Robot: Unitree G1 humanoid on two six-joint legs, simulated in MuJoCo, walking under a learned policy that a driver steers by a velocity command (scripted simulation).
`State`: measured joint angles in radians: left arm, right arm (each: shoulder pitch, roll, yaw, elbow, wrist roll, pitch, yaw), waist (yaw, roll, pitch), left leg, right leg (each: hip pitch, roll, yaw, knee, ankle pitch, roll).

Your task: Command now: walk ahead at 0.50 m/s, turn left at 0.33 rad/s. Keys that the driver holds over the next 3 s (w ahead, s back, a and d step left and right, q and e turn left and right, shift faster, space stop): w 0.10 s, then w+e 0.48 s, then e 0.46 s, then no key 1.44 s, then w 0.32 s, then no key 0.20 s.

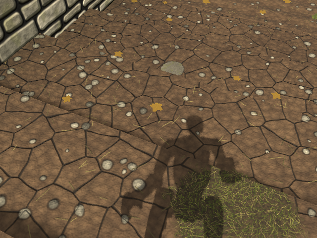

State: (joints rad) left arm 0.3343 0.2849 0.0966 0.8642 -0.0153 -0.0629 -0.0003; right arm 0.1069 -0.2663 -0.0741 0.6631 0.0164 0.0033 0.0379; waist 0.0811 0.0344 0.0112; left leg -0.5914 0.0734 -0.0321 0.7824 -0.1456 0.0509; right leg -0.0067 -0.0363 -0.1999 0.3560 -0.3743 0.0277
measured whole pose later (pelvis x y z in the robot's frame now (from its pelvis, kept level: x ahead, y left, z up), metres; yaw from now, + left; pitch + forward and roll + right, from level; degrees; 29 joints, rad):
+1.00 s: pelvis +0.51 -0.01 -0.17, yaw -26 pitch +4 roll -1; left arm 0.21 0.29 0.08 0.74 -0.02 0.04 0.04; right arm 0.11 -0.24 -0.05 0.63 -0.03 -0.05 -0.04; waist 0.03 -0.01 -0.01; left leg -0.50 -0.01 -0.10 0.57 -0.13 -0.03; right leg -0.36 0.19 0.22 0.70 -0.39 -0.06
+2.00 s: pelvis +0.56 -0.06 -0.16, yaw -33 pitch -2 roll +0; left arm 0.23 0.21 0.04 0.95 0.00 0.04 0.03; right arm 0.23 -0.22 -0.05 0.86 0.00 0.01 -0.04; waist -0.01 0.00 0.04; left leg -0.24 0.06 -0.02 0.53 -0.26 -0.06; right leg -0.15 0.04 0.05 0.53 -0.35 -0.03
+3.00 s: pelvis +0.70 -0.05 -0.15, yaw -32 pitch +1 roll -1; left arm 0.17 0.26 0.06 0.95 -0.02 -0.05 0.02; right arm 0.38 -0.16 0.00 1.06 -0.01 -0.08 -0.01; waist -0.03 -0.03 0.02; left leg -0.09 -0.04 0.04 0.33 -0.25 0.07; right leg -0.54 -0.04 0.02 0.87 -0.17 -0.03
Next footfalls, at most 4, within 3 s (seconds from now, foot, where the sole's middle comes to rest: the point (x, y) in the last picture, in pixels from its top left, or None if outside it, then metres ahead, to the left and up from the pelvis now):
0.04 left None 0.14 0.13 -0.77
0.60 right None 0.50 -0.10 -0.93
0.98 left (168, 202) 0.69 0.04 -0.93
1.28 right None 0.50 -0.15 -0.93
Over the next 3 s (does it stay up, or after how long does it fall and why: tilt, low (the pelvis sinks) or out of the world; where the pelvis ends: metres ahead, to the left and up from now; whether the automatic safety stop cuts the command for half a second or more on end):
stays up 0.70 -0.05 -0.15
